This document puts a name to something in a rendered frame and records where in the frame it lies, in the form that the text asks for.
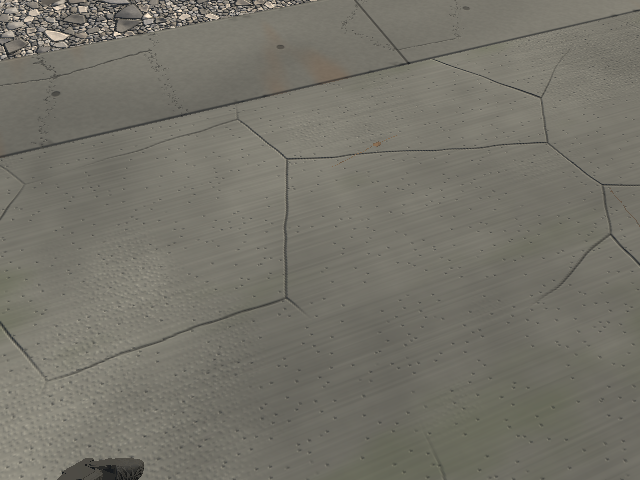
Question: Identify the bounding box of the robot left hand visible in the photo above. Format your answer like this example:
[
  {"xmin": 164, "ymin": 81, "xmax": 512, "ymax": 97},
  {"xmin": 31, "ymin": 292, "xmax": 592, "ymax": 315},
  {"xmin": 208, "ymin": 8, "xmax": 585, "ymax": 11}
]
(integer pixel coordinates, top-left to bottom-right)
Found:
[{"xmin": 57, "ymin": 458, "xmax": 144, "ymax": 480}]

